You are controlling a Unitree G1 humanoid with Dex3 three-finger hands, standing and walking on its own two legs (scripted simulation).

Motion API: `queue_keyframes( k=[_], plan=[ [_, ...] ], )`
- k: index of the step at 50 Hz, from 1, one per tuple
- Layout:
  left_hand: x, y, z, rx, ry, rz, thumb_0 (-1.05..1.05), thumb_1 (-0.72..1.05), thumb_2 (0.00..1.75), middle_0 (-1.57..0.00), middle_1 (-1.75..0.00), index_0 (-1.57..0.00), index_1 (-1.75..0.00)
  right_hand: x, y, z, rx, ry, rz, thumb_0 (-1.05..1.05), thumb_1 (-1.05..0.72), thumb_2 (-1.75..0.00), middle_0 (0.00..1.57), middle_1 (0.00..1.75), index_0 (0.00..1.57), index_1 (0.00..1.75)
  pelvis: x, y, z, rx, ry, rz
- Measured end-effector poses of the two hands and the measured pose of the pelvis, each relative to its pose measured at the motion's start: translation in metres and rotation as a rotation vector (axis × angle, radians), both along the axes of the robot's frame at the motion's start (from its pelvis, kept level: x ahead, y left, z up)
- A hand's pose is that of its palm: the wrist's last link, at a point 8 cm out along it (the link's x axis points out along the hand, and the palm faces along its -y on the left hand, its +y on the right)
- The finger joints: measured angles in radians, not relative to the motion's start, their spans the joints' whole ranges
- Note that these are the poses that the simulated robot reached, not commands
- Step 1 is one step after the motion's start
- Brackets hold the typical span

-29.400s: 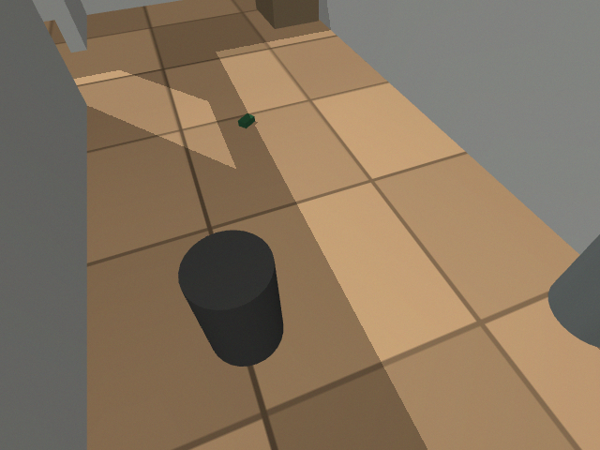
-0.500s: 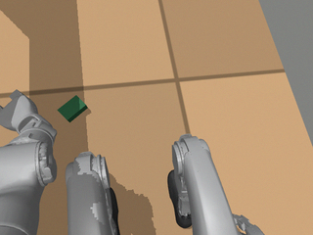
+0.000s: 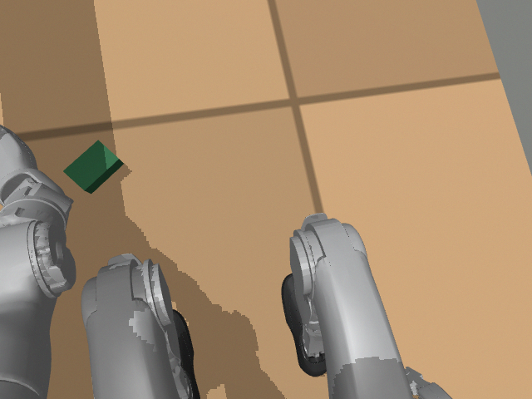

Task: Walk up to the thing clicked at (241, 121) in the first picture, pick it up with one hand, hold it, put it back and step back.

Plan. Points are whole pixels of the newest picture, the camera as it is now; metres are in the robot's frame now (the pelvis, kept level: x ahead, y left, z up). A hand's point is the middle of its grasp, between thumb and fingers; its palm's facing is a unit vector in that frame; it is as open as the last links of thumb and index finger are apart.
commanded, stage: rise first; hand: left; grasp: from above
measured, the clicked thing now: (94, 167) +0.51 +0.26 -0.31
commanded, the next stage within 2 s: approach in 0.36 s
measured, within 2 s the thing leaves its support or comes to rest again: neither
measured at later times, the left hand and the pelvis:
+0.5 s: hand (38, 179) +0.46 +0.30 -0.19, palm faces -0.29 -0.29 -0.91, open 13.2 cm; pelvis +0.00 +0.01 -0.01, yaw -2 degrees
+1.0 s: hand (98, 130) +0.54 +0.21 -0.18, palm faces -0.26 -0.26 -0.93, open 14.2 cm; pelvis +0.00 +0.00 +0.00, yaw -4 degrees
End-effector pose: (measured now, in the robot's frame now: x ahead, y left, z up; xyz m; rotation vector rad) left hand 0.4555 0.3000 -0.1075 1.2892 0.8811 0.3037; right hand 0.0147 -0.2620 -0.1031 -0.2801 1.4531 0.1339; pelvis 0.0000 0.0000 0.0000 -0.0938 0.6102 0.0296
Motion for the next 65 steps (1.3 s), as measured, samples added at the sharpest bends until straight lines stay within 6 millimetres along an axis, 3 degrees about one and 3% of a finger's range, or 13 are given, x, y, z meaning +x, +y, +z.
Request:
queue_keyframes(
  k=[17,29,34,42,48,52,56,62,65],
  plan=[
    [0.006,0.006,-0.019,-0.014,0.016,-0.019,0.00,-0.35,0.84,-0.25,-0.91,-0.27,-0.91,-0.012,0.005,0.007,-0.017,0.021,0.013,0.00,-0.90,-0.89,0.20,0.30,0.19,0.30,-0.002,0.006,-0.009,-0.032,-0.016,-0.008],
    [0.016,-0.002,-0.022,-0.002,0.028,-0.038,0.00,-0.45,0.91,-0.20,-0.94,-0.20,-0.95,-0.024,0.009,0.012,-0.004,0.053,0.007,0.00,-0.90,-0.89,0.20,0.30,0.20,0.30,-0.001,0.006,-0.010,-0.037,-0.015,-0.009],
    [0.030,-0.020,-0.025,-0.014,0.030,-0.069,0.00,-0.51,0.96,-0.16,-0.98,-0.15,-0.99,-0.032,0.008,0.015,-0.006,0.064,0.011,0.00,-0.90,-0.89,0.20,0.30,0.19,0.30,-0.003,0.005,-0.011,-0.038,-0.020,-0.014],
    [0.063,-0.072,-0.032,-0.033,-0.004,-0.143,0.00,-0.56,0.99,-0.12,-1.03,-0.11,-1.05,-0.058,0.007,0.032,-0.028,0.108,-0.011,0.00,-0.90,-0.89,0.20,0.30,0.19,0.30,-0.003,0.002,-0.011,-0.046,-0.019,-0.028],
    [0.080,-0.093,-0.024,-0.022,-0.059,-0.126,0.00,-0.58,1.00,-0.11,-1.04,-0.10,-1.06,-0.076,0.012,0.042,-0.002,0.159,-0.051,0.00,-0.91,-0.89,0.20,0.30,0.19,0.30,-0.001,0.001,-0.006,-0.048,-0.008,-0.041],
    [0.076,-0.088,-0.016,0.014,-0.026,-0.120,0.00,-0.58,1.00,-0.11,-1.04,-0.10,-1.05,-0.079,0.015,0.040,0.025,0.162,-0.079,0.00,-0.91,-0.89,0.20,0.30,0.19,0.30,-0.001,0.001,-0.002,-0.048,-0.002,-0.046],
    [0.058,-0.068,-0.017,0.030,0.036,-0.090,0.00,-0.58,0.99,-0.10,-1.03,-0.09,-1.04,-0.074,0.016,0.032,0.042,0.141,-0.080,0.00,-0.91,-0.89,0.20,0.30,0.19,0.30,-0.004,0.001,-0.001,-0.045,-0.010,-0.048],
    [0.018,-0.029,-0.036,0.012,0.126,-0.030,0.00,-0.56,0.98,-0.10,-1.03,-0.10,-1.04,-0.059,0.016,0.023,0.029,0.092,-0.017,0.00,-0.90,-0.89,0.20,0.30,0.19,0.30,-0.009,0.002,-0.008,-0.044,-0.043,-0.039],
    [0.008,-0.018,-0.050,-0.002,0.131,-0.041,0.00,-0.55,0.97,-0.10,-1.03,-0.10,-1.04,-0.050,0.015,0.024,0.010,0.071,0.030,0.00,-0.90,-0.89,0.20,0.30,0.19,0.30,-0.011,0.003,-0.012,-0.046,-0.064,-0.032]
  ],
)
